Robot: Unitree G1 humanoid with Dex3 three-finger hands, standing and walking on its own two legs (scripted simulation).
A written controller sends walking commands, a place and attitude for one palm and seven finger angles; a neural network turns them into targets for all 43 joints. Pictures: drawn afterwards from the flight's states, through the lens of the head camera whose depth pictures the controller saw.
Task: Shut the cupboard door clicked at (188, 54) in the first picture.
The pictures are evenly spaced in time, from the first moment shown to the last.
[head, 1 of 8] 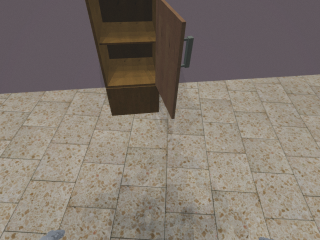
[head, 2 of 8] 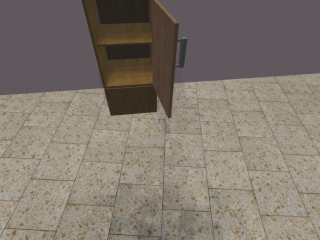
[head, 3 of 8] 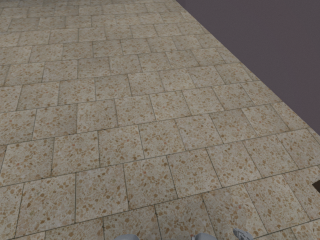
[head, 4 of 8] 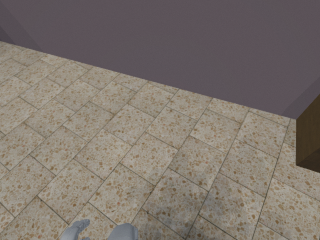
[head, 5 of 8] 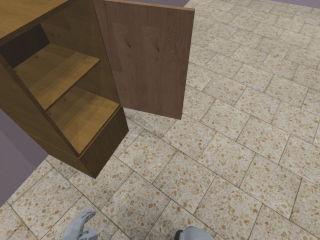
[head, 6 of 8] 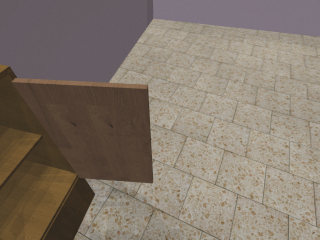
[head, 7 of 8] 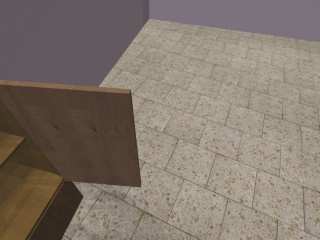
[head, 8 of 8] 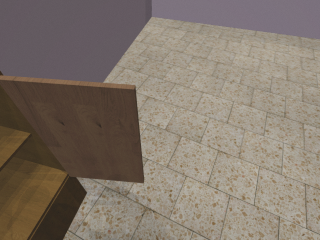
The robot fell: no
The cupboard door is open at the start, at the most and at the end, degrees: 100 100 100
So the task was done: no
